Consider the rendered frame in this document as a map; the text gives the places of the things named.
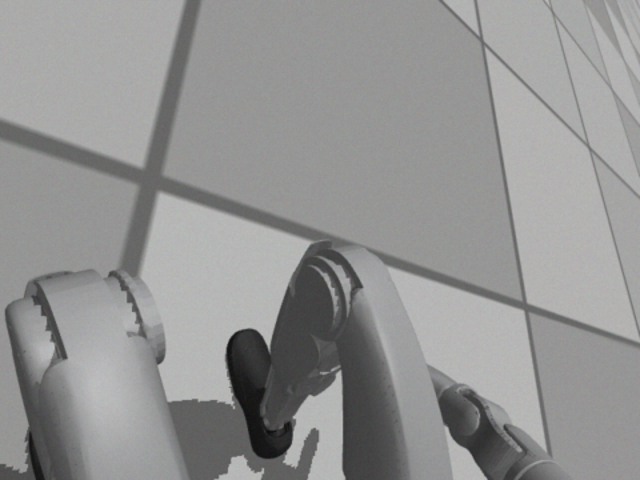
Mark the right robot arm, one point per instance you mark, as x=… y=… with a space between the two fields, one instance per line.
x=502 y=451

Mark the right robot foot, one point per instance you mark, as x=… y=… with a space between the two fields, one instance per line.
x=249 y=362

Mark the right robot hand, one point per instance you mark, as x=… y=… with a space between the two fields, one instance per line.
x=441 y=382

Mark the left robot foot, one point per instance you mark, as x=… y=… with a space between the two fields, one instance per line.
x=35 y=460

